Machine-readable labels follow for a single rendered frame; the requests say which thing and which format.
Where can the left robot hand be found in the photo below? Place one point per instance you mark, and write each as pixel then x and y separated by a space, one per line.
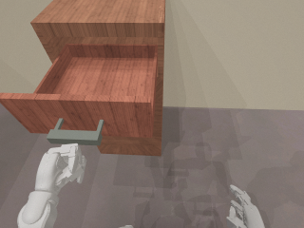
pixel 67 159

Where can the drawer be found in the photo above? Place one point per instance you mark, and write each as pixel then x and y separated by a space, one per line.
pixel 91 82

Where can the cabinet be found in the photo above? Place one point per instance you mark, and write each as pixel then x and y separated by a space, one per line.
pixel 110 22

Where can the handle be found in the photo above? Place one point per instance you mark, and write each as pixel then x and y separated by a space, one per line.
pixel 81 137

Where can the robot left forearm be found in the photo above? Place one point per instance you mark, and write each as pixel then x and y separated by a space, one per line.
pixel 40 211

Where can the right robot hand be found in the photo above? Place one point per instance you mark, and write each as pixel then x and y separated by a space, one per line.
pixel 248 215

